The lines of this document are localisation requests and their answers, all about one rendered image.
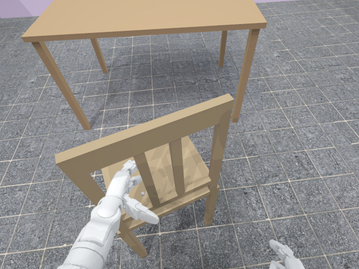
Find robot left forearm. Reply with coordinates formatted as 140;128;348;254
57;196;123;269

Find table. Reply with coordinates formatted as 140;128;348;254
21;0;267;130

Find chair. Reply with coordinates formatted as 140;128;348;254
55;93;234;259

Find robot left hand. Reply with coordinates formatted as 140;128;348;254
105;160;159;224

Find robot right hand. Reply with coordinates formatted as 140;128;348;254
269;240;305;269

